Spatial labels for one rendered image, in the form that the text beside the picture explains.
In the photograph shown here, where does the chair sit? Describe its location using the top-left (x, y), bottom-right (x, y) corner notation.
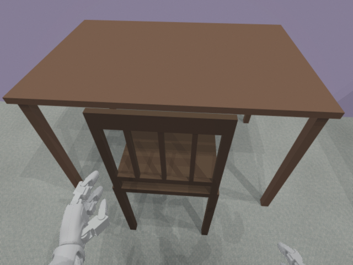
top-left (83, 108), bottom-right (238, 235)

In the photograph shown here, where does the table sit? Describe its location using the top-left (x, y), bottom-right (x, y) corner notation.
top-left (2, 20), bottom-right (345, 206)

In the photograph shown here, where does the robot left forearm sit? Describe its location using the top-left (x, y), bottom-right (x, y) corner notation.
top-left (49, 243), bottom-right (85, 265)

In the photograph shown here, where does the right robot hand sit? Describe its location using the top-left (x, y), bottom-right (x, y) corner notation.
top-left (277, 242), bottom-right (305, 265)

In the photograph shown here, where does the left robot hand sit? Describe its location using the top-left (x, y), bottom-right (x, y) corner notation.
top-left (59, 171), bottom-right (110, 249)

